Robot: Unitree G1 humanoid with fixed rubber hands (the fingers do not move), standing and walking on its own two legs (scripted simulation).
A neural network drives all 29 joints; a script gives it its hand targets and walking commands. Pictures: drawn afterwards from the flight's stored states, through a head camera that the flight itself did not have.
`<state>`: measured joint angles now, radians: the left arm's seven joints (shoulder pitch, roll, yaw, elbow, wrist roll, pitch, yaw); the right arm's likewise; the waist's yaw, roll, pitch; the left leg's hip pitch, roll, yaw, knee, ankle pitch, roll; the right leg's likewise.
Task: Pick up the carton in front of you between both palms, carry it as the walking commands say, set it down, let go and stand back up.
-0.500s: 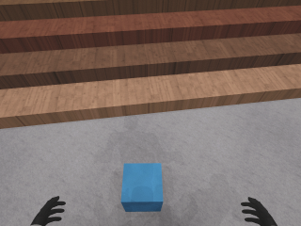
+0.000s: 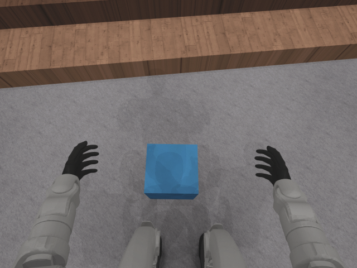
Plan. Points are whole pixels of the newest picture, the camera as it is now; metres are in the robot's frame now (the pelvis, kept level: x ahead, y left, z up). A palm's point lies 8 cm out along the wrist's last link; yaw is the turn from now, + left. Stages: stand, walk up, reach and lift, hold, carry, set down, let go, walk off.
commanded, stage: reach and lift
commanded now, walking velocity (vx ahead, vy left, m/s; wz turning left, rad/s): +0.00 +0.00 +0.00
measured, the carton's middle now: (172, 173) +0.43 +0.04 -0.57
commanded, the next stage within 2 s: none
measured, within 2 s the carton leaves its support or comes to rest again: neither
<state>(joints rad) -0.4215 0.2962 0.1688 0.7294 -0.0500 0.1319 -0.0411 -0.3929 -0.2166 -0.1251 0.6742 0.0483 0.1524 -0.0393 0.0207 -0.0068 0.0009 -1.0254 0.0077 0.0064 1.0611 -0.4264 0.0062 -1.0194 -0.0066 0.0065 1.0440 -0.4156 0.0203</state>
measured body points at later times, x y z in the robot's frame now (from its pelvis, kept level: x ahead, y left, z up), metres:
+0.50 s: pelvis -0.05 +0.00 -0.07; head +0.25 +0.02 +0.27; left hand +0.45 +0.23 -0.18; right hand +0.46 -0.15 -0.19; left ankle +0.04 +0.11 -0.66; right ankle +0.04 -0.13 -0.66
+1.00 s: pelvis -0.08 -0.01 -0.26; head +0.27 +0.01 +0.02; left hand +0.43 +0.23 -0.43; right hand +0.44 -0.16 -0.43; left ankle +0.03 +0.11 -0.66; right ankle +0.04 -0.13 -0.66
